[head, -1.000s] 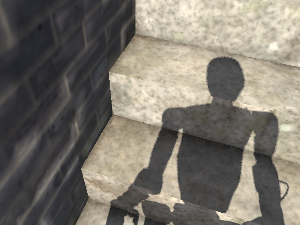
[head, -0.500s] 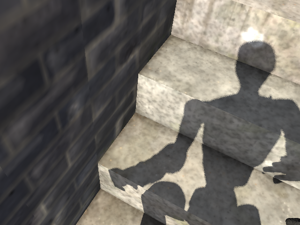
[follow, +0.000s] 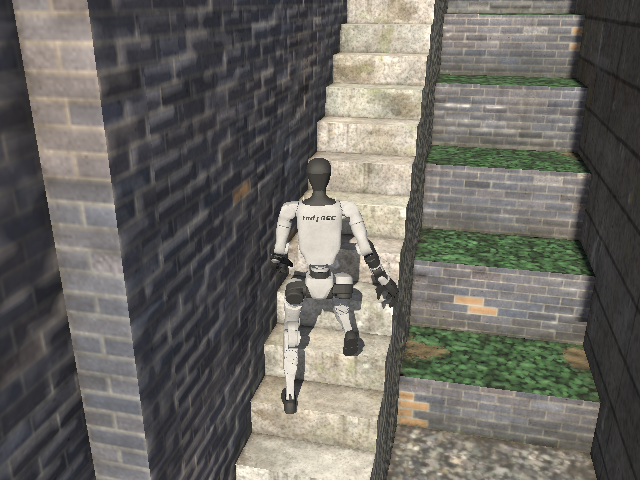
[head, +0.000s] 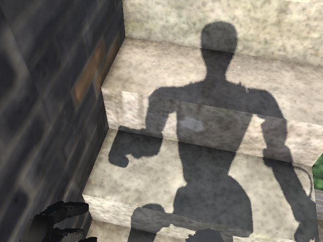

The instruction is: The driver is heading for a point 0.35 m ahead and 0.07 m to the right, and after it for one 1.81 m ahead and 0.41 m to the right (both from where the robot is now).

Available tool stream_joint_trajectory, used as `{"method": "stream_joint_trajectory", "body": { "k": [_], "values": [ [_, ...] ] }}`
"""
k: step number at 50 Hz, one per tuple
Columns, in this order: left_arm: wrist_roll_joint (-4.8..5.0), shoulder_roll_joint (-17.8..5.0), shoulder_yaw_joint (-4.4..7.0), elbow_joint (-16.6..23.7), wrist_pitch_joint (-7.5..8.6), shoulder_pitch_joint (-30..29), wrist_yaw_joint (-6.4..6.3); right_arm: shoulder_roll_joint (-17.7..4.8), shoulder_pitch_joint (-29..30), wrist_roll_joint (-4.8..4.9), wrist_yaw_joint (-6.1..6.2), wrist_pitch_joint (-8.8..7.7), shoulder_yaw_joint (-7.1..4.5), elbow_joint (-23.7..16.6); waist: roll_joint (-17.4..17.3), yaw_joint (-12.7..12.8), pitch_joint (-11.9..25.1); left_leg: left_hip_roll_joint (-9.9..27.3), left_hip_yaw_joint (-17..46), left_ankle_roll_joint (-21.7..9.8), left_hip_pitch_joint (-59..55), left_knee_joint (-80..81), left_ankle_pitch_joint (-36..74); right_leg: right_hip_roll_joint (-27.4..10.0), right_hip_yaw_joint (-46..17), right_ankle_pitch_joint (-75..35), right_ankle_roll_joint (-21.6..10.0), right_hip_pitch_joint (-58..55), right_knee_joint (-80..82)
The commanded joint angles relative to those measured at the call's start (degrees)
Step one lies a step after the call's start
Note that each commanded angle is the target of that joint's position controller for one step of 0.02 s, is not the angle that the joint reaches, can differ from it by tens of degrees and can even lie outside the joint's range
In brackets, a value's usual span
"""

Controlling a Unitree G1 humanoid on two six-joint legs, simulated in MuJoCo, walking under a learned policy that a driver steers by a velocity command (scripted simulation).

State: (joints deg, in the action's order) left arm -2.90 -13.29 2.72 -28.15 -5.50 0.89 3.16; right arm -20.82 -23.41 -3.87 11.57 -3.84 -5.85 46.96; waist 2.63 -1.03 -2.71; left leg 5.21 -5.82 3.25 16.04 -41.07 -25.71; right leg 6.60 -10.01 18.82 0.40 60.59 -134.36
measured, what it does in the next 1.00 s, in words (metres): climbs, turning right: right foot 0.20 m higher, then left foot 0.19 m higher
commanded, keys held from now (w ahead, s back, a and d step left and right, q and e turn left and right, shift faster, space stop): w+e+shift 0.28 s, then w+shift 0.72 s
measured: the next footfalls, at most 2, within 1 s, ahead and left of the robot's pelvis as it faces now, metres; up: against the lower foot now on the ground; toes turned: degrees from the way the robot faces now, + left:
right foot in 0.18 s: +0.24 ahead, -0.27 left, +0.20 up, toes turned -11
left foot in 0.76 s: +0.53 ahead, -0.01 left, +0.39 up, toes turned -21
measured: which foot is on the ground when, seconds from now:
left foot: down 0.00-0.22, up 0.24-0.74, down 0.76-1.00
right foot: up 0.00-0.16, down 0.18-0.78, up 0.80-1.00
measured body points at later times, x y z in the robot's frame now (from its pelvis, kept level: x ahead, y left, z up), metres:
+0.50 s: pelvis +0.22 -0.12 +0.21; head +0.21 -0.13 +0.66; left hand +0.37 +0.11 +0.10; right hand +0.41 -0.40 +0.18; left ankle +0.27 -0.03 -0.20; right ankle +0.20 -0.25 -0.51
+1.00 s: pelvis +0.46 -0.07 +0.39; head +0.46 -0.03 +0.84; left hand +0.74 +0.04 +0.31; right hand +0.40 -0.35 +0.28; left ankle +0.49 +0.00 -0.32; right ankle +0.40 -0.20 -0.06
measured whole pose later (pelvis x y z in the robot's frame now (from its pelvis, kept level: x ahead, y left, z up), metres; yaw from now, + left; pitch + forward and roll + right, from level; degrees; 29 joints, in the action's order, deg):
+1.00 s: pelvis +0.46 -0.07 +0.39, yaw -21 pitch +0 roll -1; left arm -3.9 -10.6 2.2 -34.3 0.8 5.6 3.6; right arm -13.5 -21.8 -0.9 2.0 -6.8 -2.3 49.5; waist 3.8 -1.5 4.1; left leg -2.4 -1.0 -4.8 21.0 -45.5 -25.0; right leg 9.5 -6.2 11.6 -4.6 52.1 -115.8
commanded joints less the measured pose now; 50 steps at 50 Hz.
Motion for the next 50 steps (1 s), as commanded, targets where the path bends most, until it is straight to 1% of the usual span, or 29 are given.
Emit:
{"method": "stream_joint_trajectory", "body": {
  "k": [1,5,6,7,8,9,10,11,12,13,16,19,21,22,25,26,30,33,34,35,36,37,38,39,40,41,43,46,50],
  "values": [
    [0.26,2.94,-1.42,7.78,-1.47,-10.62,-0.40,-2.35,-3.70,-0.63,-2.65,-2.69,0.50,1.44,-9.54,1.38,-1.30,17.96,10.96,-11.67,-9.35,25.11,13.87,-4.14,-1.05,7.66,-3.44,20.14,-19.05],
    [3.23,1.11,-2.21,13.54,-0.63,-14.60,2.33,-3.89,-0.13,-1.41,-4.10,-1.54,0.46,1.77,-11.29,4.62,-6.34,13.43,-4.20,-6.17,-5.26,34.68,17.68,-9.46,2.03,9.04,-5.93,13.46,12.59],
    [5.85,2.92,-4.34,13.56,-0.69,-14.11,3.33,-3.68,1.90,0.12,-3.88,-1.02,0.97,1.04,-10.13,4.98,-9.21,11.92,-11.49,-5.38,1.04,45.04,18.32,-13.80,9.39,12.40,-7.96,-0.89,44.96],
    [7.03,5.40,-5.78,12.72,-0.96,-10.48,3.08,-7.03,4.34,3.12,-3.36,0.40,0.56,-0.99,-11.96,4.14,-6.15,11.61,-13.57,-8.14,8.43,50.60,21.84,-11.30,14.76,16.83,-9.42,-21.87,57.62],
    [5.67,4.30,-4.73,9.17,-1.16,-3.46,2.72,-10.84,-0.88,6.07,-3.84,1.21,0.12,-0.33,-8.61,3.48,2.31,13.40,-13.86,-11.06,1.67,41.42,55.42,-5.18,20.35,21.42,-10.44,-33.27,54.05],
    [4.17,1.76,-3.24,6.28,-1.38,11.59,2.44,-17.45,0.02,4.47,-4.82,1.94,-1.59,-1.83,-11.59,10.03,13.47,19.66,-10.98,-13.48,-7.73,23.14,89.68,-2.74,20.28,24.64,-11.07,-41.01,53.79],
    [3.08,-4.04,-0.90,3.60,-0.62,18.53,3.03,-19.16,-1.32,5.77,-5.94,2.55,-2.32,-2.77,-10.13,11.42,24.54,18.26,-7.68,-12.96,-14.23,2.43,99.06,3.88,15.18,26.85,-13.00,-48.10,63.36],
    [1.93,-9.64,1.18,2.34,-0.16,16.87,2.44,-17.07,-0.67,5.44,-7.03,2.22,-2.04,-6.04,-8.29,9.92,28.78,11.88,-3.32,-10.58,-2.12,-13.48,87.58,5.58,5.67,28.31,-14.58,-61.42,76.42],
    [2.17,-16.16,3.80,2.63,0.48,17.54,-0.23,-9.27,11.39,3.40,-9.94,0.33,-0.39,-13.19,9.89,11.07,29.46,-3.46,0.14,-4.57,22.60,-35.12,20.09,-6.65,-27.03,39.97,-15.14,-69.64,102.44],
    [2.25,-18.12,5.18,1.95,1.88,13.83,-1.74,-0.94,18.02,2.27,-12.37,-0.15,1.01,-17.20,13.69,9.16,28.43,-6.11,10.74,-4.28,28.76,-56.37,15.95,-10.59,-36.99,43.30,-10.90,-61.64,110.05],
    [2.00,-9.53,2.97,-3.17,4.74,8.42,-2.49,7.44,17.64,0.23,-11.28,0.35,3.29,-19.92,11.33,2.51,13.08,-5.32,13.76,-5.97,30.24,-71.62,17.52,-9.70,-28.09,32.56,-9.79,-38.16,104.17],
    [1.59,-4.59,1.88,-4.86,7.30,6.26,-0.86,5.57,14.60,0.41,-8.77,0.53,3.22,-17.85,8.28,-0.34,9.65,-5.73,12.93,-6.00,35.86,-81.13,13.20,-7.91,-17.18,17.02,-12.09,-37.08,104.06],
    [0.25,-4.21,1.41,-4.92,8.84,10.84,-1.01,2.95,17.59,2.38,-8.17,0.92,3.15,-18.42,3.26,1.59,4.01,-6.60,10.04,-4.53,37.40,-78.92,8.18,-11.45,-19.22,15.07,-14.01,-33.55,108.98],
    [0.39,-2.41,0.99,-5.61,9.94,10.26,-1.22,5.30,20.84,2.92,-8.11,1.31,3.62,-18.74,0.35,1.86,0.79,-8.03,8.50,-4.06,39.91,-84.40,9.97,-11.81,-18.84,9.73,-14.44,-30.85,109.63],
    [0.05,-5.93,1.58,-8.31,12.59,14.32,-2.01,8.62,23.97,3.27,-6.87,1.54,4.28,-20.32,-0.58,2.59,-0.40,-10.86,7.37,-4.81,53.93,-99.92,3.68,-16.07,-17.41,-13.69,-14.96,-41.65,110.82],
    [-0.05,-8.13,2.25,-11.67,13.87,18.25,-2.43,12.01,34.04,2.24,-7.66,1.68,5.59,-25.35,-7.81,3.16,0.28,-9.60,10.60,-5.82,61.71,-105.29,9.52,-19.05,-19.98,-4.13,-13.63,-43.37,110.96],
    [-0.39,-8.67,2.42,-12.17,12.60,15.86,-2.49,10.71,35.46,5.05,-8.64,3.30,6.09,-28.87,2.73,2.00,-1.41,-9.21,10.88,-6.28,65.46,-106.66,4.59,-19.54,-11.18,-2.00,-11.76,-44.01,116.13],
    [-0.62,-10.93,3.17,-12.94,11.69,17.20,-3.23,8.99,37.51,4.42,-9.24,3.22,6.55,-32.75,5.19,0.65,-1.28,-2.58,4.99,-6.56,51.78,-79.64,2.56,-17.80,-6.60,-8.39,-9.92,-41.46,123.67],
    [0.75,-12.80,3.90,-12.27,11.37,13.57,-3.89,9.24,35.99,4.49,-9.72,3.25,7.54,-32.63,7.13,-1.18,1.12,-0.09,3.50,-9.27,36.12,-54.44,-5.50,-16.76,-0.62,-13.59,-8.36,-36.92,129.93],
    [2.55,-14.00,4.20,-11.62,11.72,11.06,-4.18,9.65,30.72,5.33,-9.24,3.24,7.89,-30.94,8.94,-2.35,3.79,-2.52,0.77,-11.01,18.75,-42.87,-9.21,-17.85,2.31,-43.34,-9.45,-32.19,131.23],
    [3.70,-15.50,4.58,-11.57,13.04,12.37,-3.89,6.30,21.24,5.10,-8.19,2.77,5.65,-27.06,9.80,-5.15,13.20,-7.22,-1.70,-9.99,9.18,-40.53,-10.89,-18.04,3.41,-87.39,-10.11,-41.99,120.74],
    [3.90,-18.06,5.55,-11.97,13.23,10.60,-3.30,4.62,10.83,4.80,-7.65,1.71,4.49,-24.16,15.48,-9.67,20.76,-8.02,3.41,-9.74,4.28,-30.14,-8.82,-19.97,3.53,-98.82,-9.15,-51.29,109.19],
    [3.59,-17.17,5.94,-12.84,12.80,10.50,-1.82,-2.50,5.48,2.83,-8.07,1.03,1.74,-20.16,5.35,-12.28,23.18,-7.56,15.63,-9.52,6.22,-14.42,-17.91,-17.11,5.79,-88.14,-7.48,-55.43,88.68],
    [4.50,-6.71,4.85,-10.06,11.98,11.02,1.28,-10.33,0.52,2.21,-7.88,1.04,0.35,-14.41,-28.74,-10.06,23.09,-0.35,46.29,-11.73,-3.53,13.83,-24.91,-3.30,0.53,-41.56,-6.26,-38.12,70.87],
    [2.59,-0.27,4.79,-8.07,10.14,15.14,1.12,-10.56,13.39,5.13,-7.68,1.10,-0.43,-16.38,-32.75,-2.50,26.16,6.17,70.94,-12.56,-8.02,28.03,-38.60,7.70,-12.55,-16.80,-3.33,-24.95,43.93],
    [-0.97,1.04,3.30,-5.56,9.73,11.44,1.19,-5.94,19.54,6.31,-8.46,0.79,0.52,-16.26,-21.31,0.78,20.39,5.06,67.17,-9.79,1.18,25.28,-34.93,6.57,-12.43,-17.75,-2.91,-18.83,29.00],
    [-2.72,0.54,1.40,-3.34,8.79,6.81,0.87,1.69,21.95,4.95,-9.75,-1.07,2.09,-11.23,-7.92,3.07,9.10,3.46,46.73,-14.95,9.10,11.03,-22.72,2.72,-5.04,-16.42,-4.28,-10.24,20.87],
    [-1.38,-1.04,0.61,-3.39,7.24,4.33,0.89,4.55,12.53,2.43,-9.61,-3.88,3.07,-3.57,-4.62,1.90,7.47,2.09,32.51,-15.16,2.57,11.52,-14.20,1.57,-1.50,-13.07,-5.79,-4.43,18.28],
    [-0.20,1.39,-0.97,-1.90,5.89,-0.80,0.32,4.91,2.63,3.20,-9.44,-5.22,3.62,-0.36,-2.66,0.44,-1.55,4.79,27.26,-16.89,-6.21,20.62,-8.93,-0.68,0.22,-0.85,-4.77,13.88,16.78]
  ]
}}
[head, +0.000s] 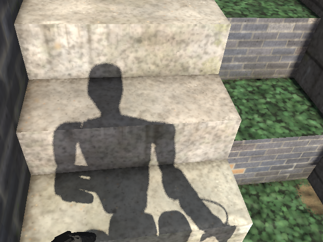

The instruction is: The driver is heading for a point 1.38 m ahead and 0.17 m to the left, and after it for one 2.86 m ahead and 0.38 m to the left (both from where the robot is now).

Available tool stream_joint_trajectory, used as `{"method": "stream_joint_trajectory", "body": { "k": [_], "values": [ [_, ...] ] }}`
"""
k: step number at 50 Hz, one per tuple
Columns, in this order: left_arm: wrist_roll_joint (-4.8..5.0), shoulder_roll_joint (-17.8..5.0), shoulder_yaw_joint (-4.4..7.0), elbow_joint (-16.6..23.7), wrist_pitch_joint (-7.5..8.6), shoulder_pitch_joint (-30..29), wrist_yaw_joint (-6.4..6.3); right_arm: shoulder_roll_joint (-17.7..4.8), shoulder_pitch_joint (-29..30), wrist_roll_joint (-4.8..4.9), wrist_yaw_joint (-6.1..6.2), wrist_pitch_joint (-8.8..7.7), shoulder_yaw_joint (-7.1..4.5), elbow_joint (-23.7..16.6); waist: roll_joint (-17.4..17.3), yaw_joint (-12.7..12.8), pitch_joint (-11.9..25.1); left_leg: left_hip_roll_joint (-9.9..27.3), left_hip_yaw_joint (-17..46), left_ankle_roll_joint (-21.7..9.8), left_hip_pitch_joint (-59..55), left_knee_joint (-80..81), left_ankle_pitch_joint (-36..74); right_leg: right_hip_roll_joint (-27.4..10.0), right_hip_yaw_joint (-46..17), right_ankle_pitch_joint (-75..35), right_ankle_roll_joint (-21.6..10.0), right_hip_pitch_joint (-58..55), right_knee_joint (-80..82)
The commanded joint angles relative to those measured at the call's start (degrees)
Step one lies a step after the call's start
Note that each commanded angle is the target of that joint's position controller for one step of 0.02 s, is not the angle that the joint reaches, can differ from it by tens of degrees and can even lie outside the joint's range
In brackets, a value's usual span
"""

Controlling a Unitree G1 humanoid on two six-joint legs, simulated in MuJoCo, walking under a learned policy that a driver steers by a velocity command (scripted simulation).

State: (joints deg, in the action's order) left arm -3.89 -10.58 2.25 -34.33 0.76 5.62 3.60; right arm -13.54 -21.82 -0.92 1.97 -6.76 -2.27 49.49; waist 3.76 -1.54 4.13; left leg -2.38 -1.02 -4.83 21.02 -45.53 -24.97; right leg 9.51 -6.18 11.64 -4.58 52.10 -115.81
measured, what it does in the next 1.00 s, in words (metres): climbs: right foot 0.20 m higher, then left foot 0.20 m higher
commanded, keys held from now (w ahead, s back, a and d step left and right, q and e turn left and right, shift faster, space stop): w+shift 1.00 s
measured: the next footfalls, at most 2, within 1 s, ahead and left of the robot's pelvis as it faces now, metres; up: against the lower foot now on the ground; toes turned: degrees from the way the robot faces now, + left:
right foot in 0.32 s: +0.30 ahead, -0.10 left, +0.20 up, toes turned -3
left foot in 0.66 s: +0.52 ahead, +0.18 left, +0.39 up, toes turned -7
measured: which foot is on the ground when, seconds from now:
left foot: down 0.00-0.30, up 0.32-0.64, down 0.66-1.00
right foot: up 0.00-0.30, down 0.32-0.64, up 0.66-1.00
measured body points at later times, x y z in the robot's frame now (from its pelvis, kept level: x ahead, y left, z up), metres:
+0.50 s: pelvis +0.31 +0.01 +0.18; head +0.27 +0.06 +0.63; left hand +0.31 +0.27 +0.02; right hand +0.57 -0.18 +0.19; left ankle +0.31 +0.15 -0.11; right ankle +0.26 -0.10 -0.51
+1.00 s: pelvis +0.57 +0.02 +0.40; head +0.58 +0.06 +0.85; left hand +0.81 +0.21 +0.33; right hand +0.60 -0.27 +0.29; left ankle +0.48 +0.18 -0.32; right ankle +0.67 -0.15 -0.05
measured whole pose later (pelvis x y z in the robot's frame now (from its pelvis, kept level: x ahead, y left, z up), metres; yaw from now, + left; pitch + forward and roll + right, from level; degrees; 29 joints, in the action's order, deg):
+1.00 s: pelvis +0.57 +0.02 +0.40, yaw +0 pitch +0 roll -1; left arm -4.2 -9.3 0.3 -29.7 -2.8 2.6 3.4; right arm -14.0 -19.8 -2.2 6.7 -6.2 -4.6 55.5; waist 4.1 -0.4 0.0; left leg 2.2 8.2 3.4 8.2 -37.4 -29.1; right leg 0.1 -7.0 21.9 -1.2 68.5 -112.9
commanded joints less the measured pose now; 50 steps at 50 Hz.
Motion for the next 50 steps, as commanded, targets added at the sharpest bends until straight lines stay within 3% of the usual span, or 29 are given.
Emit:
{"method": "stream_joint_trajectory", "body": {
  "k": [1,5,9,10,11,12,13,15,16,17,18,19,21,24,27,28,29,30,31,32,33,34,35,36,38,41,44,47,50],
  "values": [
    [0.48,0.56,-0.88,4.27,-0.96,-6.21,-0.54,-1.77,-1.91,-0.07,0.48,-2.31,0.32,-1.91,-5.93,0.75,-8.10,13.00,21.54,-9.77,-11.64,27.11,-7.83,-2.61,-1.64,6.45,-0.04,25.04,-11.51],
    [0.77,3.32,-1.70,6.11,-1.99,-10.27,-0.78,-2.29,-1.86,1.36,0.41,-3.13,0.98,-2.03,-6.34,3.66,-12.38,14.69,15.49,-7.01,-9.45,31.28,-6.06,-3.18,-3.18,7.96,-0.58,37.71,-22.21],
    [1.99,1.75,-3.03,12.79,-4.34,-23.62,0.00,-0.45,-7.40,2.92,1.87,-2.62,1.67,-0.25,-7.31,-0.20,-14.33,12.91,8.80,-7.27,-4.36,49.33,20.00,-10.22,15.16,13.48,-0.08,22.31,3.26],
    [1.80,2.74,-3.41,12.90,-4.73,-23.35,0.18,-1.93,-6.90,3.00,2.28,-2.80,0.64,0.00,-9.20,0.50,-10.71,12.72,6.30,-6.96,-7.43,51.03,27.52,-11.23,15.69,14.02,-1.34,13.59,13.50],
    [2.28,0.90,-2.86,9.36,-4.51,-16.37,0.41,-1.64,-1.96,3.77,2.29,-2.95,0.93,-2.02,-7.19,3.51,-5.46,11.11,-1.90,-4.19,-7.87,45.50,59.44,-8.71,18.69,15.14,-3.02,-2.38,25.17],
    [2.06,1.56,-2.65,6.15,-4.42,-8.63,0.30,-5.11,1.67,4.89,3.18,-3.55,0.44,-4.07,-8.63,8.06,3.39,12.99,-4.46,-4.16,-9.19,35.75,109.74,-4.10,20.21,14.02,-3.83,-17.55,29.93],
    [3.62,0.01,-1.54,4.88,-4.99,-2.29,0.24,-10.10,1.26,5.18,3.62,-4.50,-1.15,-4.25,-10.66,11.32,10.06,17.82,-2.09,-4.97,-13.78,24.54,130.66,-1.75,17.66,16.49,-4.20,-24.40,34.82],
    [2.57,-5.63,-0.12,3.51,-4.82,-0.65,0.82,-13.02,-0.25,5.20,0.59,-4.36,-2.89,-4.06,-11.26,12.01,17.36,18.72,1.14,-7.81,-20.58,4.38,140.10,2.42,17.62,23.48,-4.99,-31.74,50.09],
    [3.14,-7.53,0.75,0.90,-2.99,6.73,1.35,-12.24,5.51,5.41,-0.40,-4.23,-2.82,-4.58,-19.76,16.19,16.37,16.20,1.55,-9.45,-17.04,-9.80,131.35,0.96,13.05,21.94,-5.77,-38.36,62.50],
    [1.08,-12.48,2.80,-2.23,-2.72,11.93,0.91,-7.54,9.09,5.89,-1.35,-5.08,-2.93,-8.45,-5.42,16.34,12.08,3.04,0.09,-5.37,9.52,-34.63,85.81,-11.50,-17.74,25.92,-13.55,-44.83,78.01],
    [-0.66,-15.60,4.36,-3.93,-2.09,13.11,-0.19,-4.58,16.68,3.57,-1.56,-5.94,-2.84,-10.84,9.06,17.74,12.78,-8.08,3.62,-2.19,24.59,-75.91,30.67,-24.58,-46.53,10.84,-23.48,-43.29,90.34],
    [-0.86,-11.12,3.73,-6.39,-0.35,13.59,-1.09,4.75,24.75,0.77,-0.61,-6.78,-0.40,-17.82,-1.87,14.27,9.76,-8.03,16.22,-3.58,35.39,-98.87,22.27,-26.06,-47.18,-2.16,-22.94,-43.12,91.60],
    [-2.12,-5.83,2.22,-14.82,2.87,16.51,-2.67,14.54,24.97,1.18,0.92,-5.52,3.95,-22.83,-2.43,6.26,-1.87,-3.83,21.64,-8.21,52.26,-112.66,7.66,-27.64,-34.46,-3.29,-15.85,-38.34,89.87],
    [-0.96,0.60,-0.36,-18.68,5.49,13.16,-1.49,11.25,21.67,2.55,1.24,-0.59,3.82,-22.38,-7.78,-2.12,-10.48,-5.53,16.06,-8.16,56.94,-114.28,-4.98,-25.18,-11.81,-7.60,-7.86,-28.54,96.54],
    [2.00,-4.54,-0.41,-20.22,6.76,8.71,-0.23,10.52,36.85,4.66,3.20,0.82,5.31,-30.47,-8.20,-3.67,-18.27,-3.45,7.22,-5.52,51.47,-89.01,-5.22,-20.59,3.84,-8.48,-2.96,-13.43,110.59],
    [4.84,-12.56,2.08,-12.40,5.52,-0.05,-0.47,-1.19,29.50,2.91,3.71,2.91,0.52,-28.90,-0.70,-5.63,-18.07,-3.04,-0.79,0.31,37.95,-69.76,-15.43,-17.06,12.43,-32.90,-7.66,-12.58,115.72],
    [6.56,-13.18,2.54,-9.34,4.78,-5.50,-1.29,-3.37,17.53,4.49,3.32,3.76,0.08,-23.80,-3.54,-10.42,-10.23,-1.51,-1.89,1.01,1.50,-41.08,1.16,-12.10,18.40,-41.61,-6.63,-0.39,115.51],
    [9.43,-17.09,3.51,-9.34,5.54,3.63,-1.83,-1.72,7.98,6.34,4.01,3.69,-1.14,-18.19,-8.21,-10.76,4.37,-5.88,-5.26,2.53,-21.52,-28.53,22.84,-14.45,13.62,-61.67,-8.30,-8.25,106.81],
    [9.56,-19.30,3.86,-8.34,5.55,1.57,-1.04,-0.58,-6.94,6.83,5.38,4.29,-2.41,-11.67,-2.23,-16.03,15.12,-5.49,-2.59,4.57,-27.99,-26.09,25.01,-19.53,10.77,-79.22,-8.12,-20.67,96.73],
    [10.92,-20.07,4.50,-6.69,5.77,0.89,-0.80,-3.13,-9.10,3.07,5.83,5.13,-3.36,-9.57,-3.83,-17.98,18.47,-6.51,2.97,5.72,-26.19,-10.38,22.10,-18.36,9.09,-77.60,-6.13,-31.80,81.37],
    [10.42,-14.43,3.36,-4.32,5.90,2.81,0.52,-4.56,1.31,0.69,5.82,5.53,-3.75,-10.06,-12.40,-11.58,17.59,-3.98,16.31,3.16,-21.63,11.50,20.41,-8.15,5.86,-35.05,-2.39,-38.19,59.78],
    [6.66,-6.32,1.86,-2.58,4.83,10.44,0.28,-7.21,10.11,-1.50,4.81,6.23,-3.85,-9.78,-19.65,-3.05,15.19,10.00,37.88,-3.52,-23.17,2.45,56.08,1.18,-7.45,-2.29,1.94,-25.92,27.29],
    [3.93,-2.60,1.63,-5.85,4.00,23.17,1.77,-7.85,11.49,0.88,4.15,5.95,-3.21,-9.68,-9.55,3.00,17.23,11.49,47.67,-8.62,-18.70,7.63,55.49,4.87,-14.90,-3.34,4.42,-20.17,3.83],
    [1.80,-2.00,1.76,-3.38,2.72,22.06,2.69,-8.95,17.22,2.14,4.08,5.07,-4.06,-8.66,-9.34,6.69,11.07,9.56,55.01,-10.36,-8.76,13.68,18.95,4.58,-11.38,-4.96,4.59,-12.65,-3.55],
    [-2.14,0.79,0.00,2.23,0.92,4.50,2.44,-4.83,18.38,0.17,3.46,2.84,-3.62,-1.73,-1.15,5.31,-1.61,7.09,40.84,-7.96,-3.61,8.84,-13.19,3.03,-15.29,-8.69,1.85,2.33,-4.43],
    [-0.50,1.07,-1.18,1.62,-0.52,3.86,1.49,-1.92,13.74,-1.33,3.62,0.68,-2.16,1.60,-2.88,4.50,-5.26,9.13,30.22,-8.50,-6.30,10.42,-2.18,1.65,-12.74,-4.33,2.93,10.45,-4.77],
    [-0.23,0.40,-1.67,4.15,-1.99,-0.42,0.86,-4.41,10.36,-0.53,4.65,-1.07,-2.17,2.01,-2.27,5.68,-6.45,14.24,27.02,-6.00,-5.67,14.93,11.60,-5.05,-8.74,5.84,3.77,13.76,0.26],
    [0.10,-0.32,-1.21,8.23,-2.62,-6.48,-0.17,-9.14,11.27,-1.55,5.41,-1.23,-3.23,0.47,-10.16,4.98,-9.18,18.53,24.79,-7.71,-4.32,19.67,21.70,-9.30,-4.00,12.55,3.77,22.39,-10.95],
    [-0.25,0.68,-3.08,16.21,-2.64,-16.23,-0.39,-12.14,8.66,-1.70,5.03,0.09,-4.89,0.42,-9.25,2.44,-10.98,14.68,16.25,-2.71,-2.88,31.25,22.47,-17.63,-0.99,12.13,2.35,12.79,25.48]
  ]
}}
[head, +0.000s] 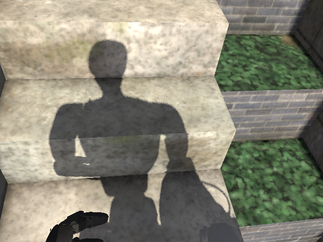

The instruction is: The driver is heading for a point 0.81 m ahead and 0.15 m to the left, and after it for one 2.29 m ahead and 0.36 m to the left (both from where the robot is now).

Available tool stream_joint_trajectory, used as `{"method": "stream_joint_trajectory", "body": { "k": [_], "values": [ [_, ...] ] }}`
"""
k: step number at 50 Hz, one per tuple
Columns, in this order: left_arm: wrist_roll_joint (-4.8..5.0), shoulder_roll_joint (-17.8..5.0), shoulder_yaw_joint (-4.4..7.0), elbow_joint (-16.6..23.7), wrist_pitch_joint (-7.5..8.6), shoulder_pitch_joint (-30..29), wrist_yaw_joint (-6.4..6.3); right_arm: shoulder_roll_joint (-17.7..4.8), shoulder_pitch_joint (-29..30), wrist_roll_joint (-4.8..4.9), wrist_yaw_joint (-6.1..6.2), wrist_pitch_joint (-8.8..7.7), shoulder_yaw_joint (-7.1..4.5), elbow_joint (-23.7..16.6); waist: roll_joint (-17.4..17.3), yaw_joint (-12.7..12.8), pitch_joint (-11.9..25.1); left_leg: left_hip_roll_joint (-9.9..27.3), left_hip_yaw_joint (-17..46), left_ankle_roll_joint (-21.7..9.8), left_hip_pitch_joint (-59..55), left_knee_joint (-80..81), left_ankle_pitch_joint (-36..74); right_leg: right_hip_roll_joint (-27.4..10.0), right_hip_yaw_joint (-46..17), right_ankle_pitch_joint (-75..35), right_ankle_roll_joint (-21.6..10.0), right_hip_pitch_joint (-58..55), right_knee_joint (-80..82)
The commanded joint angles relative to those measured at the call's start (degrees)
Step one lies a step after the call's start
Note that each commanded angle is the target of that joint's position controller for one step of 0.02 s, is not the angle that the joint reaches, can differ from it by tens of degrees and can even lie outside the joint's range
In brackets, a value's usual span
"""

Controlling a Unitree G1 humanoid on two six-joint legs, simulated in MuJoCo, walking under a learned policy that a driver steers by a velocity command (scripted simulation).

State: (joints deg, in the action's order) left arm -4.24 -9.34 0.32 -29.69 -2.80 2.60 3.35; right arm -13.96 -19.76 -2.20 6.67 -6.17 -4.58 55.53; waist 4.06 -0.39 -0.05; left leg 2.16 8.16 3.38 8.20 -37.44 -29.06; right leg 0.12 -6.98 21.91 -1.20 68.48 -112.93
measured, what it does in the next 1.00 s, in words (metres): climbs: right foot 0.20 m higher, then left foot 0.20 m higher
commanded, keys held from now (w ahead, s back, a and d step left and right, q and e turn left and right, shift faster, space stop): w+shift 1.00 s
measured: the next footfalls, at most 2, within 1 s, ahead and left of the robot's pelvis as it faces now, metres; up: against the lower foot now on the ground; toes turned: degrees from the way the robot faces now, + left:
right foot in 0.04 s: +0.24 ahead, -0.20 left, +0.20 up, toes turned -3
left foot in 0.52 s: +0.46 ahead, +0.24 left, +0.40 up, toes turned -1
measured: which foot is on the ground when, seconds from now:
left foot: down 0.00-0.10, up 0.12-0.50, down 0.52-1.00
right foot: up 0.00-0.02, down 0.04-0.52, up 0.54-0.98, down 1.00-1.00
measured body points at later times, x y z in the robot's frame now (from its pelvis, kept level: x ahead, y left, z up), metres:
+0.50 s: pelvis +0.27 +0.06 +0.21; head +0.26 +0.09 +0.66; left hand +0.29 +0.32 +0.07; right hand +0.59 -0.09 +0.26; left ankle +0.40 +0.22 -0.29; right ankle +0.20 -0.19 -0.51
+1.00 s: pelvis +0.38 +0.08 +0.39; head +0.34 +0.07 +0.83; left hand +0.57 +0.31 +0.33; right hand +0.58 -0.16 +0.32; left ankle +0.42 +0.23 -0.32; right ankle +0.43 -0.04 -0.33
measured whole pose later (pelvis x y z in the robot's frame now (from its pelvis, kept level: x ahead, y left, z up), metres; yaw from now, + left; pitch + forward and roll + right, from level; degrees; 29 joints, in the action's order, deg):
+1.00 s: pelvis +0.38 +0.08 +0.39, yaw +2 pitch +0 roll +0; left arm -0.1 -12.2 0.2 -34.5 -1.0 9.4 3.5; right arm -12.0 -8.8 1.1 4.6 -4.3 -2.1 37.7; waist -1.1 -0.7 7.2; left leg 1.3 3.8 -5.6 24.5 -42.8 -21.4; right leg -2.6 3.1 18.8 -4.9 24.5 -41.8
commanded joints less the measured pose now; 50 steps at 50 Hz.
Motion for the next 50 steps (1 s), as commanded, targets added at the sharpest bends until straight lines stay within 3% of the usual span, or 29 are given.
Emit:
{"method": "stream_joint_trajectory", "body": {
  "k": [1,2,3,4,5,6,7,9,11,13,15,19,21,23,24,25,26,27,28,30,31,33,36,37,40,43,45,47,50],
  "values": [
    [4.82,-2.38,-2.55,11.28,1.64,-9.61,1.39,-11.38,11.06,3.86,-1.51,-1.27,-1.87,-9.49,-18.95,2.68,0.76,6.83,0.75,-15.21,25.23,41.65,5.51,-6.15,8.14,16.49,-3.74,-35.50,53.70],
    [5.79,-5.43,0.21,6.90,1.62,2.10,0.77,-10.17,4.53,4.11,-4.23,-2.82,-0.29,-9.05,-18.85,2.67,5.28,11.65,0.35,-20.61,28.22,33.77,45.98,2.34,19.20,16.14,-5.06,-57.85,40.88],
    [5.45,-10.02,4.02,-0.27,0.90,19.14,-0.07,-10.29,1.16,3.86,-6.49,-4.15,-0.21,-6.83,-12.51,11.59,16.47,10.34,-5.24,-18.98,18.35,10.39,80.18,5.44,17.83,10.56,-7.25,-66.85,45.21],
    [2.78,-13.71,6.53,-3.53,1.00,25.20,-0.78,-13.65,-0.76,5.61,-8.25,-2.73,-1.78,-8.63,-2.50,14.95,23.12,3.50,-7.13,-14.61,18.32,-10.02,83.50,0.65,-4.56,25.54,-10.71,-65.53,58.57],
    [0.99,-16.79,8.07,-4.48,0.83,29.00,-1.20,-13.67,6.21,5.77,-9.44,-3.17,-2.47,-12.27,6.58,18.16,21.39,-2.75,-7.55,-12.59,26.75,-29.54,70.96,-7.58,-30.05,48.53,-13.87,-65.34,78.77],
    [1.81,-15.98,8.05,-4.70,1.03,25.23,-2.24,-10.63,16.66,4.44,-10.03,-3.18,-2.84,-14.40,11.27,18.96,18.43,-10.96,-6.15,-11.81,29.80,-57.44,33.07,-13.85,-47.33,49.77,-16.52,-54.74,93.65],
    [3.04,-9.56,5.60,-3.95,2.14,14.29,-2.29,-3.09,20.10,0.98,-9.89,-3.34,-0.95,-18.63,1.87,11.43,14.43,-11.12,2.42,-10.30,33.36,-79.25,30.28,-14.34,-48.77,40.11,-14.95,-45.88,92.80],
    [1.61,-4.41,3.51,-10.43,5.18,10.01,-3.14,7.61,23.09,0.28,-7.66,-1.71,4.04,-26.19,0.06,2.90,5.47,-7.15,3.62,-10.53,41.61,-89.58,22.61,-14.65,-32.85,26.95,-11.38,-37.71,87.89],
    [0.83,-1.55,3.11,-14.15,8.72,9.47,-2.77,6.86,17.95,0.57,-6.19,-0.10,4.81,-27.34,2.90,-1.23,2.28,-6.36,9.25,-10.95,46.78,-95.94,8.79,-13.55,-23.43,14.48,-9.10,-37.02,85.66],
    [0.75,-3.88,3.59,-16.02,10.71,12.88,-2.90,4.21,16.83,2.26,-5.58,0.80,4.26,-27.69,0.16,-1.55,1.94,-6.61,11.57,-11.29,52.26,-96.56,2.93,-16.03,-19.20,3.62,-7.33,-43.91,86.58],
    [0.97,-6.20,3.89,-17.14,11.33,15.32,-2.56,3.14,18.35,3.64,-5.63,1.77,3.41,-28.22,-3.60,-1.43,-1.56,-8.43,6.61,-9.90,56.52,-98.41,3.51,-17.29,-13.37,2.65,-8.28,-45.38,90.61],
    [-0.20,-10.32,4.27,-17.90,11.12,22.17,-1.32,3.98,27.97,5.48,-3.52,2.43,3.25,-33.72,0.23,2.86,-4.68,-8.30,1.92,-8.08,73.88,-110.23,-7.06,-19.52,-4.96,-12.19,-9.69,-58.09,93.37],
    [0.00,-13.39,5.23,-15.17,9.96,17.74,-2.01,2.34,34.46,4.78,-3.35,2.82,3.62,-38.78,5.34,1.72,-5.50,-4.82,-0.59,-7.44,66.04,-93.44,-11.32,-18.44,2.50,-10.05,-6.56,-51.96,100.55],
    [2.26,-17.23,5.60,-10.69,8.71,6.24,-3.27,1.82,29.55,4.91,-3.59,3.68,5.34,-40.49,3.67,-5.88,-4.90,2.54,-5.46,-9.47,35.99,-47.25,-1.30,-15.12,14.35,-16.06,-1.42,-36.24,112.89],
    [5.10,-18.22,6.00,-11.37,8.89,6.34,-3.35,1.49,22.70,5.47,-3.60,3.73,4.74,-36.89,3.75,-6.69,2.85,-2.30,-10.11,-10.51,16.72,-42.13,1.54,-14.25,13.35,-46.93,-2.84,-34.76,106.46],
    [4.79,-20.91,6.70,-10.02,9.58,2.98,-3.44,-1.95,4.74,5.02,-3.17,3.81,1.16,-30.07,7.74,-12.83,14.47,-7.13,-13.86,-9.30,7.51,-46.89,3.91,-13.01,13.35,-80.06,-2.28,-44.66,92.32],
    [5.91,-21.42,7.39,-9.80,9.28,1.42,-2.16,-5.82,-3.15,3.69,-2.99,2.77,-0.26,-26.73,6.05,-16.77,18.24,-8.45,-5.67,-8.81,8.45,-31.02,0.68,-12.58,9.91,-80.76,-1.63,-51.70,72.11],
    [8.81,-8.49,6.55,-7.28,6.81,8.24,-0.24,-14.15,-4.65,1.96,-3.07,2.09,-1.46,-22.84,-27.77,-10.34,17.73,1.31,24.20,-10.52,-0.95,-3.55,-8.74,2.74,-1.70,-30.65,1.23,-36.04,46.32],
    [6.50,-3.45,5.95,-6.96,4.93,15.06,0.25,-17.02,0.69,3.42,-2.73,3.00,-1.69,-23.26,-38.42,-5.92,27.59,5.32,41.12,-9.74,-3.94,17.38,-25.87,12.48,-18.60,-8.19,0.70,-33.28,28.78],
    [-0.79,-2.09,4.76,-4.86,4.70,15.32,0.88,-9.44,22.44,4.14,-3.13,4.75,0.59,-25.70,-29.66,5.78,23.33,2.48,35.32,-10.36,13.04,8.01,-26.43,11.67,-11.54,-16.33,0.14,-28.40,4.30],
    [-1.90,-1.72,3.77,-4.29,4.57,13.74,0.32,-4.56,24.92,3.40,-3.65,3.97,1.37,-23.46,-25.40,7.09,17.01,0.17,25.15,-12.00,17.05,-0.55,-22.53,9.20,-7.74,-17.47,-0.92,-24.42,5.17],
    [-1.76,-3.48,2.63,-4.16,3.85,7.23,0.45,-1.03,21.95,1.47,-3.64,2.43,2.51,-19.24,-15.69,5.08,13.34,-0.18,18.65,-15.28,21.52,-3.37,-20.73,8.57,-1.66,-15.35,-0.93,-23.77,2.22],
    [-0.32,-4.38,1.81,-2.04,2.24,-0.78,0.10,-1.90,10.76,0.53,-2.92,0.74,1.99,-14.22,-8.45,1.34,5.75,3.47,26.37,-16.65,21.22,2.88,-22.12,6.17,-1.36,-5.46,-1.31,-16.80,5.01],
    [-0.06,-2.27,0.74,-0.43,1.87,-4.79,-0.50,-2.86,7.13,0.11,-2.79,0.40,1.59,-13.09,-8.27,-1.40,2.73,4.80,27.51,-18.14,18.09,4.77,-19.38,5.84,-3.34,1.55,-1.38,-9.92,4.39],
    [1.58,-3.69,0.97,1.23,1.25,-4.45,-0.47,-3.53,9.42,0.92,-1.81,-0.07,1.11,-14.36,-7.84,1.50,0.43,7.31,24.96,-18.32,18.51,9.51,-17.99,2.20,-2.84,-3.17,0.98,-7.48,10.39],
    [3.59,-6.84,1.29,-0.72,0.22,5.99,0.00,-4.63,24.61,0.94,-1.26,-0.38,1.48,-22.23,-8.69,8.97,4.56,5.88,11.35,-17.10,37.21,16.64,-13.87,-0.62,3.09,-3.44,0.66,-35.41,31.53],
    [6.15,-7.86,1.25,-2.37,0.49,6.53,-0.52,-5.16,25.92,3.10,-1.56,-1.01,1.88,-23.80,-13.82,6.84,4.96,6.71,3.96,-15.79,38.21,20.78,-9.07,-2.87,8.16,-7.81,-3.00,-50.78,53.10],
    [5.98,-7.02,1.16,-1.16,0.59,4.69,-0.52,-6.13,18.03,4.33,-1.35,-0.17,1.04,-21.75,-13.83,2.90,2.46,10.21,6.36,-16.47,30.60,19.96,-10.91,-5.20,11.76,-5.97,-5.85,-51.77,67.61],
    [2.51,-1.63,0.34,-6.17,4.38,10.46,0.60,-0.46,14.86,3.02,-2.75,2.81,1.11,-22.05,2.52,1.20,0.08,-0.07,-2.06,-14.13,29.34,-12.21,0.94,0.41,9.51,-0.04,-2.65,-57.22,81.18]
  ]
}}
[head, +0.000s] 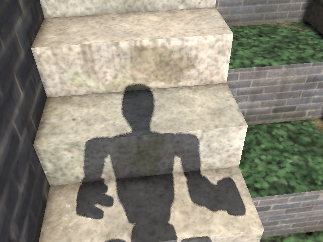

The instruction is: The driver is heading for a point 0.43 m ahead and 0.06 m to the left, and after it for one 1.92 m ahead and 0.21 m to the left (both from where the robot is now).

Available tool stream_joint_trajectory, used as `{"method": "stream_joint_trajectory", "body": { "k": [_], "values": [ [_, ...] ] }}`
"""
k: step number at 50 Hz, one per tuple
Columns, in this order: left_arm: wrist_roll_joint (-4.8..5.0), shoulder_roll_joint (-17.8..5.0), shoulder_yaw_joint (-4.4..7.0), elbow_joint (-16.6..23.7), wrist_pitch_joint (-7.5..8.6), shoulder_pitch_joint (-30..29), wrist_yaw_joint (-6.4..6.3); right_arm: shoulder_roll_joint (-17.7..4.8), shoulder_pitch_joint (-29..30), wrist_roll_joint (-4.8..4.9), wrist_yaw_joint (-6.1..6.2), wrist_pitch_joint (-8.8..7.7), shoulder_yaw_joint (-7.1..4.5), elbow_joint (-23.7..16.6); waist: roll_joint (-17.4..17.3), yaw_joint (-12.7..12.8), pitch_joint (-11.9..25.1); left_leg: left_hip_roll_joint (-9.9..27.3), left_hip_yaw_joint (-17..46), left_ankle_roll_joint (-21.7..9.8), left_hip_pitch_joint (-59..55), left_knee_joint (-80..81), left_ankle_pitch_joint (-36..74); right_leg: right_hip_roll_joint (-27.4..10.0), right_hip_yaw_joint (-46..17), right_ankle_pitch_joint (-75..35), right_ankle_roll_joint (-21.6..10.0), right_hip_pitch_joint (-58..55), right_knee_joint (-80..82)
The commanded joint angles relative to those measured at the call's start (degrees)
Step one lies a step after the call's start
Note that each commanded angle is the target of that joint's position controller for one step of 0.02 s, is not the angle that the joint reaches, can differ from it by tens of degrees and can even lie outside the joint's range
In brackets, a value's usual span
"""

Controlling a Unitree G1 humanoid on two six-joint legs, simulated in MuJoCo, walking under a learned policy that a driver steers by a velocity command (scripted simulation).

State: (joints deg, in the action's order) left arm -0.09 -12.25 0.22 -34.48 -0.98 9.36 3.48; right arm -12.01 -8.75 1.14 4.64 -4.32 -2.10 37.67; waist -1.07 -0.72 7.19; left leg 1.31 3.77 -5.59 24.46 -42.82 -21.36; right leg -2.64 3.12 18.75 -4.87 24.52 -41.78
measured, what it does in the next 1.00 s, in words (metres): climbs: left foot 0.19 m higher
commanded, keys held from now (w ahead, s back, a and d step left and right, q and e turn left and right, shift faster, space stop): w+shift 1.00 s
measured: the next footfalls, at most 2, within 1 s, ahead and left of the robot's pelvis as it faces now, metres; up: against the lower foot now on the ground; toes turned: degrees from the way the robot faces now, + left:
left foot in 0.48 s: +0.28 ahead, +0.23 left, +0.19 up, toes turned +8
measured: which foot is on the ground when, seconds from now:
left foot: down 0.00-0.00, up 0.02-0.46, down 0.48-1.00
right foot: down 0.00-0.50, up 0.52-1.00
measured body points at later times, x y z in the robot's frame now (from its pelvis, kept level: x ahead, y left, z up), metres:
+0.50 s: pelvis +0.14 +0.09 +0.05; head +0.19 +0.09 +0.50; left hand +0.05 +0.32 -0.09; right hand +0.48 -0.03 +0.05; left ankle +0.24 +0.22 -0.53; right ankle +0.06 -0.12 -0.69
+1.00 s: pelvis +0.35 +0.08 +0.23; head +0.39 +0.14 +0.67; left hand +0.58 +0.26 +0.12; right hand +0.37 -0.19 +0.14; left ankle +0.24 +0.22 -0.52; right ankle +0.48 -0.09 -0.20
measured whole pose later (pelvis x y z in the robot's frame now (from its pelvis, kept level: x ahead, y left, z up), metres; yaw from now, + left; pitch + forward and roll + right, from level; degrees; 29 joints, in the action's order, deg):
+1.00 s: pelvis +0.35 +0.08 +0.23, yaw -2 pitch +2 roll -5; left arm -2.4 -10.1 1.1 -34.9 -4.4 -0.5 4.8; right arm -11.5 -24.0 2.5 4.4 -7.4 -0.6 46.1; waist 4.5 0.9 -2.0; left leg 11.3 -8.7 3.0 -0.6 -14.9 -17.3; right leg -2.3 0.1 22.6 -4.7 78.6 -112.3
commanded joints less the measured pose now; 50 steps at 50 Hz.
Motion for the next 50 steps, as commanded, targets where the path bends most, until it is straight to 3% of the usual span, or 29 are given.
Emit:
{"method": "stream_joint_trajectory", "body": {
  "k": [1,2,3,4,5,7,10,13,17,18,19,21,22,23,24,25,26,27,28,30,31,33,39,41,44,45,47,49,50],
  "values": [
    [-2.57,-0.35,0.48,-2.14,3.87,8.47,0.80,1.60,9.56,-0.67,-1.35,0.58,-0.10,-7.57,13.74,4.24,-6.88,-3.81,-1.57,-2.13,25.31,-30.37,-3.21,-4.65,-16.64,4.15,1.58,-15.67,11.39],
    [-3.23,-10.52,3.41,0.85,3.09,4.56,0.15,2.47,10.76,-0.84,-1.81,-0.17,0.11,-9.84,25.29,4.62,-2.67,-5.24,-0.63,1.64,37.02,-45.24,1.51,-14.39,-38.81,22.05,-3.63,-16.81,23.96],
    [-2.48,-8.75,3.49,3.73,4.10,-0.75,-0.53,2.12,15.08,-2.23,-2.07,-1.51,-0.25,-11.46,19.38,3.88,-3.81,-5.60,6.25,3.77,39.54,-64.07,6.73,-16.26,-45.51,23.21,-6.60,-10.06,26.82],
    [-2.96,-7.89,3.22,4.01,4.95,-5.22,-1.00,2.55,16.57,-2.69,-1.63,-2.14,-0.13,-11.48,14.03,1.45,-4.04,-5.06,7.77,4.32,42.60,-79.85,8.73,-16.07,-39.21,13.79,-8.23,-7.53,22.76],
    [-3.90,-7.05,3.11,1.81,5.70,-1.33,-1.71,1.45,14.41,-3.12,-1.77,-2.49,0.30,-11.19,5.66,0.63,-0.88,-4.17,7.93,3.60,41.81,-83.51,10.25,-15.07,-32.74,10.32,-7.20,-9.83,20.36],
    [-3.56,-7.55,3.83,-3.33,7.94,7.73,-2.67,2.27,15.89,-3.03,-1.46,-1.36,1.66,-12.38,2.09,2.16,-1.38,-3.08,8.53,1.33,42.25,-89.11,9.04,-16.00,-30.02,6.67,-7.76,-11.24,20.47],
    [-3.48,-8.42,4.95,-7.40,10.60,16.00,-2.74,1.08,18.83,-2.06,-1.81,-0.57,1.43,-11.91,-1.71,5.40,-2.19,-4.29,8.28,-0.05,47.64,-94.83,5.32,-16.80,-28.26,0.70,-8.61,-20.75,21.26],
    [-3.24,-9.40,5.23,-10.45,12.02,19.90,-2.89,1.91,23.11,-1.96,-2.60,0.09,1.55,-13.24,-1.74,6.15,-6.57,-2.28,6.55,-0.15,56.20,-95.68,-3.80,-18.61,-25.51,-2.04,-8.60,-25.12,23.73],
    [-3.51,-8.28,5.12,-13.01,10.72,20.59,-3.28,5.03,34.02,-1.87,-2.75,1.25,3.19,-18.94,6.27,7.83,-9.65,2.78,-1.14,-0.97,62.87,-90.23,-14.85,-17.71,-19.38,5.83,-6.43,-23.66,31.78],
    [-3.23,-8.87,5.38,-13.49,10.71,18.96,-3.69,5.12,34.36,-1.36,-2.69,1.51,3.44,-20.50,7.31,6.62,-11.57,4.84,-1.61,-0.79,60.18,-84.77,-14.70,-17.59,-17.50,7.00,-5.76,-19.93,35.65],
    [-2.70,-6.18,5.22,-15.25,9.65,19.61,-3.90,6.15,35.99,-0.78,-2.24,1.98,4.47,-22.19,10.38,6.73,-12.29,7.32,-2.40,-1.71,56.08,-74.95,-15.74,-14.71,-13.16,7.54,-3.75,-15.70,38.36],
    [-2.21,-6.88,5.37,-13.42,7.53,13.11,-3.72,4.52,31.19,0.33,-2.28,2.30,4.76,-22.54,9.21,3.19,-9.21,9.41,-6.69,-2.06,33.42,-48.72,-5.72,-10.79,-3.13,-2.90,-3.14,-7.11,46.51],
    [-0.59,-7.96,5.33,-10.69,6.97,11.52,-3.54,3.40,26.67,1.09,-2.71,2.17,5.56,-22.04,8.78,2.41,-5.94,4.61,-11.04,-1.04,10.71,-29.47,-13.27,-8.58,-4.64,-17.30,-5.66,2.97,48.89],
    [1.63,-10.25,5.70,-11.99,7.99,11.38,-2.69,0.86,10.91,1.50,-1.87,2.56,2.38,-12.46,11.51,-0.15,5.72,-5.32,-16.36,0.95,-9.12,-33.90,-11.70,-8.12,-3.76,-65.04,-9.04,-0.72,36.63],
    [2.63,-12.46,6.99,-12.77,8.65,7.37,-2.10,-2.48,-6.38,2.34,-0.51,3.07,-0.21,-7.87,18.65,-10.40,12.70,-7.12,-7.80,2.92,-19.41,-23.07,-6.03,-6.57,-3.33,-91.31,-4.80,-5.26,15.84],
    [4.53,-10.91,7.30,-7.95,9.00,-1.42,-0.95,-13.98,-23.05,-1.58,0.52,2.46,-3.41,-2.97,-4.17,-18.79,18.17,7.57,25.40,1.96,-28.07,-1.29,-16.07,-1.04,-5.01,-69.55,0.45,7.36,-14.38],
    [3.85,-5.88,7.41,-7.97,8.74,0.44,0.44,-18.26,-20.48,-2.12,2.50,2.66,-3.97,-3.47,-15.45,-14.40,23.53,16.00,53.71,0.48,-28.41,27.10,-26.32,7.69,-19.24,-20.88,1.09,13.43,-34.99],
    [0.75,-1.84,7.13,-6.74,7.44,2.23,0.46,-16.99,-5.74,-1.03,2.42,2.11,-3.63,-4.87,-11.29,-4.92,18.24,20.04,58.50,4.72,-20.52,31.01,-24.44,12.81,-28.92,-23.83,4.40,20.30,-61.42],
    [-1.22,-0.42,6.21,-6.60,6.03,5.94,0.93,-15.14,5.16,0.29,1.47,2.03,-3.26,-5.28,-6.47,3.60,13.78,20.59,50.90,4.68,-11.88,25.55,-23.06,11.52,-25.75,-27.15,5.44,22.37,-70.64],
    [-4.41,1.37,4.21,-8.23,3.21,8.94,0.61,-7.16,8.84,1.25,-0.66,0.41,-1.29,0.14,-4.08,7.73,2.12,18.05,28.26,1.32,0.06,12.89,-18.74,10.50,-19.92,-23.93,4.31,28.67,-78.84],
    [-4.68,3.26,3.21,-7.89,1.62,8.82,0.63,-5.43,9.56,1.02,-0.89,-0.45,-0.72,2.99,-4.25,9.62,-0.73,16.43,20.33,2.23,2.74,11.45,-15.11,10.58,-20.29,-22.80,3.99,30.46,-80.70],
    [-3.35,2.91,2.62,-7.53,0.06,6.51,0.43,-3.36,4.27,0.61,-1.86,-2.05,0.30,4.80,-1.83,7.67,-4.65,15.80,10.93,1.94,0.91,14.39,-4.53,10.92,-18.67,-13.13,3.18,36.91,-81.43],
    [-2.38,2.80,2.74,-5.92,-2.83,-0.30,-1.18,-6.39,-6.69,1.08,-1.88,-3.29,0.27,5.95,-5.18,6.88,-13.70,16.41,-1.34,-0.10,-2.39,25.20,-1.64,11.12,-16.79,-9.48,3.44,49.84,-84.84],
    [-2.60,3.93,1.97,-3.56,-2.71,-4.44,-1.39,-8.21,-9.65,1.55,-1.46,-3.26,0.09,5.25,-4.60,5.96,-14.32,17.68,-1.42,-0.14,-8.01,26.97,-3.69,10.00,-16.42,-7.09,2.91,59.07,-89.60],
    [-1.03,3.03,0.96,1.46,-1.98,-13.95,-0.59,-11.58,-13.13,1.23,-0.67,-2.53,-0.79,3.94,-4.54,2.89,-14.66,18.05,-3.16,0.12,-13.25,31.72,-6.29,6.92,-11.82,-3.91,3.28,63.77,-81.20],
    [-1.43,3.18,0.56,3.36,-1.41,-18.65,0.10,-9.33,-14.96,0.58,-1.13,-3.15,-0.30,4.14,-5.44,0.90,-15.10,18.77,-2.38,-0.77,-14.21,34.16,-8.06,4.73,-9.33,-1.93,2.80,65.13,-78.85],
    [-2.15,3.17,0.68,6.11,-1.76,-20.94,1.10,-10.04,-18.27,0.63,-0.06,-3.59,-0.95,6.39,-9.60,0.59,-11.92,18.59,-2.01,-2.15,-23.73,35.96,-7.07,2.23,-6.41,0.19,1.70,66.78,-79.15],
    [-2.38,2.96,-0.36,8.39,-2.34,-22.02,2.49,-10.78,-18.89,2.45,0.48,-3.58,-1.91,7.20,-8.17,0.04,-10.68,18.76,-5.65,-3.66,-28.16,44.13,4.65,-4.32,-0.34,7.78,-1.16,57.71,-63.93],
    [-2.91,4.91,-0.84,9.71,-2.74,-22.79,1.87,-8.50,-22.01,0.85,0.85,-3.93,-1.10,8.91,-13.40,-2.01,-9.18,15.51,-8.90,-5.73,-30.01,44.61,15.70,-4.03,1.81,12.07,-2.41,50.69,-58.43]
  ]
}}
Over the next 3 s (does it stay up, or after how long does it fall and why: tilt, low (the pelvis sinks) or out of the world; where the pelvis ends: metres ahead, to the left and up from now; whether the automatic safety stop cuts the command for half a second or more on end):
falls after 2.74 s (tilt)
